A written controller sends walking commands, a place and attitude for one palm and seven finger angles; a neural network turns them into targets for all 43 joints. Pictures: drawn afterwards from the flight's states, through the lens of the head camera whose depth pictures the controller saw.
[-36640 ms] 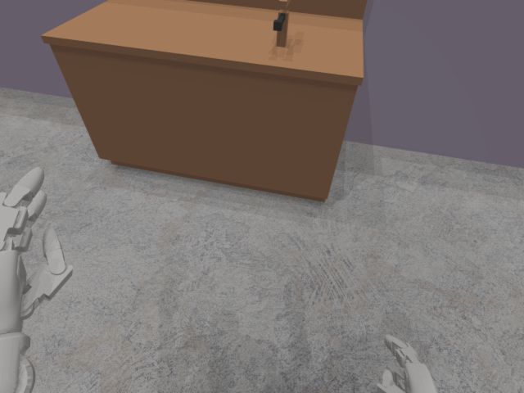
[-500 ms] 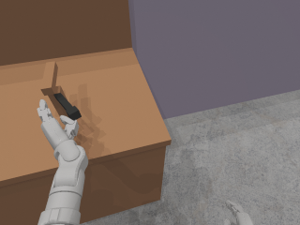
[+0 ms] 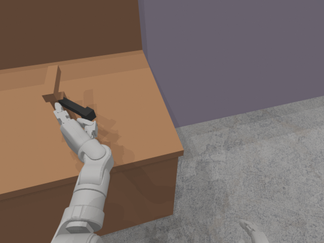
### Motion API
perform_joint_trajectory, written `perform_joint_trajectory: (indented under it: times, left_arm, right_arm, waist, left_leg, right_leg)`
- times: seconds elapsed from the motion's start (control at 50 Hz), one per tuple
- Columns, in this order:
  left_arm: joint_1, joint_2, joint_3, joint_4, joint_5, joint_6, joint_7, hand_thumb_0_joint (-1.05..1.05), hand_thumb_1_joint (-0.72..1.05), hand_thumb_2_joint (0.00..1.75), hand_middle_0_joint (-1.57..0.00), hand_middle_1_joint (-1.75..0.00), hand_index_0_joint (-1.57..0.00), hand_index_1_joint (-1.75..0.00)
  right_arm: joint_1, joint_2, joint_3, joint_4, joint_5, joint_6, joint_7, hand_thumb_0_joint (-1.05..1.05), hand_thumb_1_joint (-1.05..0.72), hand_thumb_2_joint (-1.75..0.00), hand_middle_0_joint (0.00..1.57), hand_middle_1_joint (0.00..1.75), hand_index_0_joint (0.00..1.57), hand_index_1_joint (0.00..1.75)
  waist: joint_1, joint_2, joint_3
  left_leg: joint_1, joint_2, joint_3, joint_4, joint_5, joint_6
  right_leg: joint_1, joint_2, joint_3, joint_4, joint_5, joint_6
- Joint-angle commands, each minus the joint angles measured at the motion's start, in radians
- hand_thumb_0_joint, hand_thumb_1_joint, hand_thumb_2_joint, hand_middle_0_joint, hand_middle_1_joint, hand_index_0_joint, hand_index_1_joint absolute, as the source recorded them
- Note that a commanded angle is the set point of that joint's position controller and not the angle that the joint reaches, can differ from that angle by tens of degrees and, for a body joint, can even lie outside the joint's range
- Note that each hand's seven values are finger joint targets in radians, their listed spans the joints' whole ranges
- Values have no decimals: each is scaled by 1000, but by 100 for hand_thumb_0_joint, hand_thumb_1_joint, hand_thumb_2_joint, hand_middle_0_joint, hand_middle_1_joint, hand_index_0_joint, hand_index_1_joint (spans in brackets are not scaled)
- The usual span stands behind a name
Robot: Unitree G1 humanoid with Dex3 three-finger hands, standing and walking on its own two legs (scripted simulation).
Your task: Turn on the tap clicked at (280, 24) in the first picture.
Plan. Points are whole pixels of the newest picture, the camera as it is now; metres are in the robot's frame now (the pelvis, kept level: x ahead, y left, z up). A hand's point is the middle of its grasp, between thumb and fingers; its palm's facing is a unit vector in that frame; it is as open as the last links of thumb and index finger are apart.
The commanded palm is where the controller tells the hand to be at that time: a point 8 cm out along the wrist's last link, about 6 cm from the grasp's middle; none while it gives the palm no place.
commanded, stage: push the lever round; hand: left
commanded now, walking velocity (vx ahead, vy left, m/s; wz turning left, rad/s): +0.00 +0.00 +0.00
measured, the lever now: (88, 114) +0.41 +0.23 +0.10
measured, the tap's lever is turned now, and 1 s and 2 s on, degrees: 42 70 81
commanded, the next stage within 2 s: lift the hand up off the lever in 1.16 s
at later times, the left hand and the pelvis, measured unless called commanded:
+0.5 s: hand (105, 116) +0.42 +0.18 +0.09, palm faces +0.81 -0.57 -0.12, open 7.7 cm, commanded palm +0.37 +0.20 +0.10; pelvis +0.01 -0.01 +0.00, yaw +0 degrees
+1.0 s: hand (109, 111) +0.43 +0.18 +0.09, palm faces +0.83 -0.55 -0.13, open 8.1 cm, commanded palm +0.39 +0.20 +0.10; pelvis +0.00 -0.02 -0.01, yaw +0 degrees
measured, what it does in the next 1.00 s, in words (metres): stands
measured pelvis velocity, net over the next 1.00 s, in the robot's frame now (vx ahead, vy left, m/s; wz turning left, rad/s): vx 0.00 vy -0.02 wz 0.01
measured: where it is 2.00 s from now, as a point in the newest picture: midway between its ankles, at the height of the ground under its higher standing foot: outside the picture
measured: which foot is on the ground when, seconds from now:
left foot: down 0.00-1.00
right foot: down 0.00-1.00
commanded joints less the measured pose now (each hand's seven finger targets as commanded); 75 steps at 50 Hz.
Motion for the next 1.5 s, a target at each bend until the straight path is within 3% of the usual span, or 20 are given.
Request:
perform_joint_trajectory:
  times: [0.0, 0.04, 0.1, 0.14, 0.18, 0.24, 0.34, 0.4, 0.44, 0.52, 0.54, 0.6, 0.88, 0.94, 1.0, 1.04, 1.12, 1.22, 1.3, 1.48]
  left_arm:
    - [-425, 90, -28, -188, 41, -58, 21, 0, 90, 90, -15, -15, -15, -15]
    - [-413, 129, 20, -165, 47, -49, 36, 0, 90, 90, -15, -15, -15, -15]
    - [-450, 71, -25, -161, 50, -44, 50, 0, 90, 90, -15, -15, -15, -15]
    - [-433, 117, 28, -132, 55, -31, 61, 0, 90, 90, -15, -15, -15, -15]
    - [-491, 59, -25, -126, 58, -32, 66, 0, 90, 90, -15, -15, -15, -15]
    - [-493, 123, 46, -78, 65, -25, 86, 0, 90, 90, -15, -15, -15, -15]
    - [-559, 138, 66, -35, 77, -23, 104, 0, 90, 90, -15, -15, -15, -15]
    - [-615, 75, 15, -29, 82, -31, 113, 0, 90, 90, -15, -15, -15, -15]
    - [-582, 124, 77, 21, 84, -26, 123, 0, 90, 90, -15, -15, -15, -15]
    - [-647, 105, 57, 21, 91, -30, 127, 0, 90, 90, -15, -15, -15, -15]
    - [-629, 160, 108, 34, 97, -28, 131, 0, 90, 90, -15, -15, -15, -15]
    - [-627, 138, 91, 15, 98, -31, 127, 0, 90, 90, -15, -15, -15, -15]
    - [-740, 179, 110, 94, 109, -67, 130, 0, 90, 90, -15, -15, -15, -15]
    - [-736, 236, 165, 120, 113, -76, 136, 0, 90, 90, -15, -15, -15, -15]
    - [-765, 197, 127, 151, 121, -80, 134, 0, 90, 90, -15, -15, -15, -15]
    - [-770, 258, 182, 183, 123, -80, 137, 0, 90, 90, -15, -15, -15, -15]
    - [-795, 213, 145, 208, 122, -89, 135, 0, 90, 90, -15, -15, -15, -15]
    - [-808, 234, 171, 244, 121, -99, 135, 0, 90, 90, -15, -15, -15, -15]
    - [-784, 250, 194, 221, 115, -102, 131, 0, 90, 90, -15, -15, -15, -15]
    - [-737, 227, 170, 111, 103, -83, 125, 0, 90, 90, -15, -15, -15, -15]
  right_arm:
    - [-91, -110, -43, -132, -2, -40, -2, 0, -90, -90, 20, 30, 20, 30]
    - [-85, -115, -48, -121, -7, -34, -2, 0, -90, -90, 20, 30, 20, 30]
    - [-79, -108, -47, -130, -9, -32, 9, 0, -90, -90, 20, 30, 20, 30]
    - [-75, -115, -52, -116, -11, -25, 11, 0, -90, -90, 20, 30, 20, 30]
    - [-74, -107, -49, -120, -10, -27, 18, 0, -90, -90, 20, 30, 20, 30]
    - [-66, -116, -52, -104, -16, -24, 17, 0, -90, -90, 20, 30, 20, 30]
    - [-56, -115, -54, -92, -19, -20, 22, 0, -90, -90, 20, 30, 20, 30]
    - [-48, -106, -52, -98, -24, -29, 35, 0, -90, -90, 20, 30, 20, 30]
    - [-37, -116, -59, -84, -29, -28, 34, 0, -90, -90, 20, 30, 20, 30]
    - [-22, -112, -55, -89, -30, -29, 41, 0, -90, -90, 20, 30, 20, 30]
    - [-15, -120, -60, -78, -34, -26, 36, 0, -90, -90, 20, 30, 20, 30]
    - [-6, -113, -59, -95, -31, -23, 39, 0, -90, -90, 20, 30, 20, 30]
    - [14, -117, -60, -73, -30, -32, 40, 0, -90, -90, 20, 30, 20, 30]
    - [23, -125, -63, -64, -35, -33, 36, 0, -90, -90, 20, 30, 20, 30]
    - [34, -120, -60, -67, -36, -33, 40, 0, -90, -90, 20, 30, 20, 30]
    - [40, -130, -63, -57, -35, -30, 35, 0, -90, -90, 20, 30, 20, 30]
    - [54, -126, -61, -64, -38, -34, 42, 0, -90, -90, 20, 30, 20, 30]
    - [81, -131, -64, -60, -41, -36, 48, 0, -90, -90, 20, 30, 20, 30]
    - [98, -133, -69, -68, -40, -32, 57, 0, -90, -90, 20, 30, 20, 30]
    - [96, -136, -75, -78, -38, -38, 66, 0, -90, -90, 20, 30, 20, 30]
  waist:
    - [-20, -59, -273]
    - [-7, -46, -276]
    - [-19, -62, -295]
    - [-9, -51, -285]
    - [-27, -63, -281]
    - [-16, -69, -272]
    - [-26, -62, -285]
    - [-41, -39, -304]
    - [-29, -70, -303]
    - [-47, -78, -330]
    - [-35, -70, -337]
    - [-39, -84, -359]
    - [-69, -79, -317]
    - [-60, -75, -340]
    - [-77, -65, -335]
    - [-73, -78, -321]
    - [-88, -78, -336]
    - [-93, -97, -354]
    - [-77, -44, -397]
    - [-69, -45, -384]
  left_leg:
    - [84, 4, 21, -50, 211, 15]
    - [74, 3, 21, -51, 213, 13]
    - [75, 1, 25, -37, 251, 14]
    - [64, 3, 22, -39, 248, 11]
    - [68, 4, 24, -35, 236, 14]
    - [39, 0, 24, -34, 211, 17]
    - [23, 0, 27, -29, 184, 20]
    - [36, 0, 29, -16, 196, 20]
    - [16, 0, 26, -17, 193, 20]
    - [12, -2, 34, -8, 214, 23]
    - [8, -3, 33, -9, 217, 23]
    - [4, -3, 41, -5, 250, 24]
    - [-43, -7, 41, -10, 126, 34]
    - [-60, -9, 41, -3, 128, 35]
    - [-55, -8, 45, 1, 135, 35]
    - [-81, -8, 42, 0, 118, 36]
    - [-76, -9, 46, 6, 129, 38]
    - [-90, -11, 46, 12, 140, 38]
    - [-68, -11, 47, 8, 176, 36]
    - [-15, -5, 49, -12, 230, 34]
  right_leg:
    - [109, -59, 68, -111, 203, 43]
    - [116, -56, 68, -112, 203, 41]
    - [122, -63, 63, -92, 273, 45]
    - [118, -58, 63, -97, 258, 43]
    - [99, -60, 58, -94, 240, 45]
    - [101, -58, 66, -105, 224, 48]
    - [95, -62, 70, -109, 202, 52]
    - [72, -62, 61, -92, 214, 52]
    - [80, -58, 61, -95, 218, 55]
    - [91, -71, 65, -80, 285, 63]
    - [99, -66, 69, -81, 285, 61]
    - [134, -79, 71, -67, 379, 70]
    - [80, -76, 90, -103, 206, 75]
    - [96, -78, 100, -99, 232, 78]
    - [75, -78, 92, -88, 244, 78]
    - [79, -79, 101, -95, 224, 79]
    - [69, -79, 96, -83, 260, 84]
    - [74, -76, 93, -71, 294, 87]
    - [95, -68, 85, -58, 321, 79]
    - [118, -53, 65, -67, 339, 67]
